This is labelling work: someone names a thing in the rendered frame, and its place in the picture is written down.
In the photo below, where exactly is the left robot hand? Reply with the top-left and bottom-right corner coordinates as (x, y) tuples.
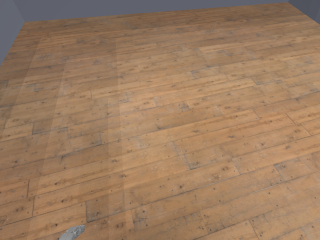
(59, 225), (85, 240)

